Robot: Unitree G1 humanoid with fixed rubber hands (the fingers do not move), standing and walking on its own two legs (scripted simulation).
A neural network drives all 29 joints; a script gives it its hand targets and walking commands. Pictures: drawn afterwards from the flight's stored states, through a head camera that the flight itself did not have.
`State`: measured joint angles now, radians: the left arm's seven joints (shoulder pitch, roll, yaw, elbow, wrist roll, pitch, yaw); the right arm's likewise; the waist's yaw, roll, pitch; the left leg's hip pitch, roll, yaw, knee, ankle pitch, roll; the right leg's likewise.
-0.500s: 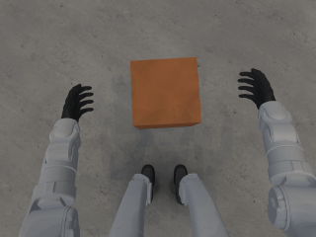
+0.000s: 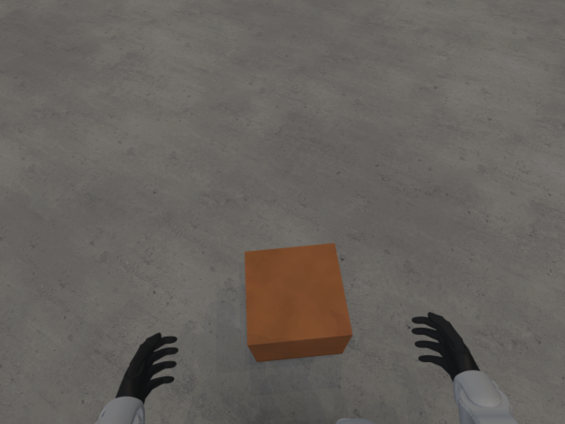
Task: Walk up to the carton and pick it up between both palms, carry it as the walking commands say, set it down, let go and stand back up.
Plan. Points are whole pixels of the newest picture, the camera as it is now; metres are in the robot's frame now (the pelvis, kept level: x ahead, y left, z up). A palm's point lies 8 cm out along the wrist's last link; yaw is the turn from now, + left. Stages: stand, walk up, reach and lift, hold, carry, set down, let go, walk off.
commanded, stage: let go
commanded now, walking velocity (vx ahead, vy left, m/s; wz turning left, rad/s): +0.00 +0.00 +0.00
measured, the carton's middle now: (294, 304) +0.48 -0.01 -0.64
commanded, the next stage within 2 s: stand in 0.46 s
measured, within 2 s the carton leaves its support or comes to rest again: neither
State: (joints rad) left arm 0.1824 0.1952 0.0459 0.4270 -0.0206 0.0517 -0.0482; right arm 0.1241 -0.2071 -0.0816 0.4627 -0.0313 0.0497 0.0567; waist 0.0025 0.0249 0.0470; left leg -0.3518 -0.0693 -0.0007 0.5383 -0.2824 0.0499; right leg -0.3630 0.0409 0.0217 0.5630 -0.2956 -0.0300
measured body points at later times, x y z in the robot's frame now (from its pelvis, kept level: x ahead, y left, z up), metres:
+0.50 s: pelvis +0.00 +0.00 +0.01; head +0.01 +0.00 +0.46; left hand +0.17 +0.23 -0.07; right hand +0.18 -0.24 -0.07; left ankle -0.01 +0.09 -0.73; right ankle -0.01 -0.10 -0.73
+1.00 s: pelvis +0.06 +0.00 +0.00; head +0.05 +0.01 +0.45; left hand +0.14 +0.27 -0.13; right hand +0.14 -0.26 -0.11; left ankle -0.01 +0.09 -0.73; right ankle -0.01 -0.10 -0.73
